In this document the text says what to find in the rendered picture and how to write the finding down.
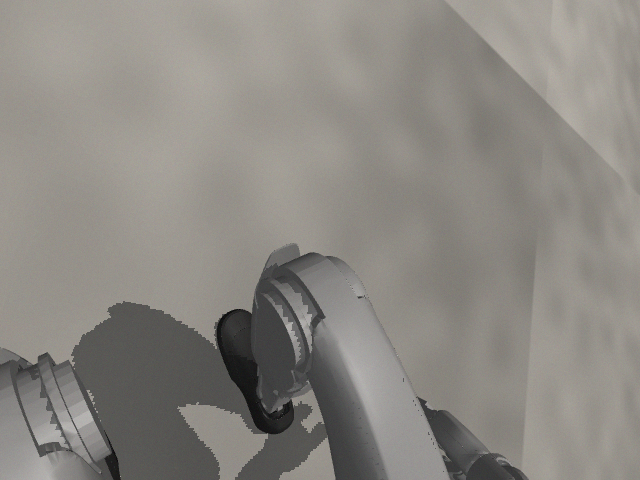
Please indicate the right robot arm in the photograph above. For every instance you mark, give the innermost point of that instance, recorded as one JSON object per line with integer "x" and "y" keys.
{"x": 494, "y": 466}

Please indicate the left robot foot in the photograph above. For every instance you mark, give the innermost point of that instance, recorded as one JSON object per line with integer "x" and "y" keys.
{"x": 112, "y": 463}

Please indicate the right robot foot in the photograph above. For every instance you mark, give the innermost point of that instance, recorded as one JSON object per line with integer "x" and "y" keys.
{"x": 234, "y": 341}

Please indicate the right robot hand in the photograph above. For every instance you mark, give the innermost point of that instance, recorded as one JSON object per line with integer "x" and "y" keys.
{"x": 460, "y": 445}

